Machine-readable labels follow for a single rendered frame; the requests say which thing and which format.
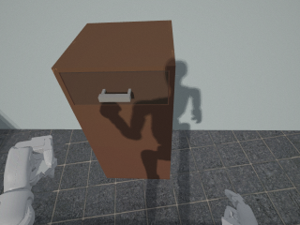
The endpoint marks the left robot hand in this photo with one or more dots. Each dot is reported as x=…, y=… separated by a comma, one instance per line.
x=21, y=161

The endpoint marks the cabinet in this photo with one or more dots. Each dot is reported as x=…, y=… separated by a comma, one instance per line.
x=132, y=141

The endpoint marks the left robot forearm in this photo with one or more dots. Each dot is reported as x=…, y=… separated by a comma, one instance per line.
x=16, y=207

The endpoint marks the handle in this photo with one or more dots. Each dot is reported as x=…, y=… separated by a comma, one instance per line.
x=114, y=97

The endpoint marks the right robot hand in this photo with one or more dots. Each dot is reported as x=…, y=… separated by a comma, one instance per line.
x=243, y=214

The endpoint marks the drawer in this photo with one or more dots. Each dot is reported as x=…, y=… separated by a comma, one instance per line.
x=147, y=87

